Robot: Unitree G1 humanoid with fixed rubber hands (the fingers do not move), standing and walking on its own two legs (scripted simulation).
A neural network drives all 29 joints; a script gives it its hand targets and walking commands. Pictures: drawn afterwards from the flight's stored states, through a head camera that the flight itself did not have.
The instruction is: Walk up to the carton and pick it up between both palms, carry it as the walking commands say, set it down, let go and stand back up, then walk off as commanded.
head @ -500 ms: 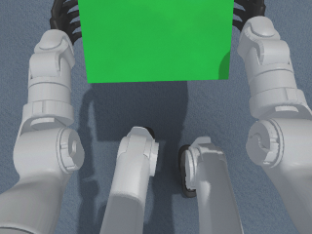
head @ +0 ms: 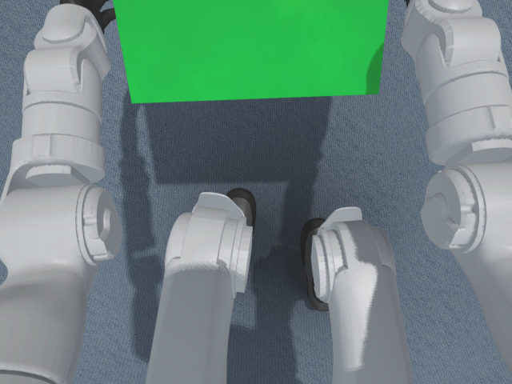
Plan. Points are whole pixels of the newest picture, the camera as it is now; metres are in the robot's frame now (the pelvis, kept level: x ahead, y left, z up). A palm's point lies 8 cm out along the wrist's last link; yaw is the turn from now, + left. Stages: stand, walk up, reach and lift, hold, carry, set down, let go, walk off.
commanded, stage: set down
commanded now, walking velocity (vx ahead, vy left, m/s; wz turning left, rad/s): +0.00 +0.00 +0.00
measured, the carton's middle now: out of the picture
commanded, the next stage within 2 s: none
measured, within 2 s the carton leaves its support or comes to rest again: rests again in 1.28 s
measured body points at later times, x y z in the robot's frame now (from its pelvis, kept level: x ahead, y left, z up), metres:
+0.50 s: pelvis +0.00 -0.01 -0.02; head +0.36 +0.04 +0.24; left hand +0.52 +0.29 -0.17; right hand +0.59 -0.10 -0.16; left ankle +0.13 +0.10 -0.36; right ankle +0.09 -0.10 -0.36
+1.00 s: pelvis +0.00 +0.00 -0.02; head +0.37 +0.04 +0.22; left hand +0.53 +0.29 -0.18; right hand +0.60 -0.09 -0.17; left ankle +0.13 +0.10 -0.36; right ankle +0.09 -0.09 -0.36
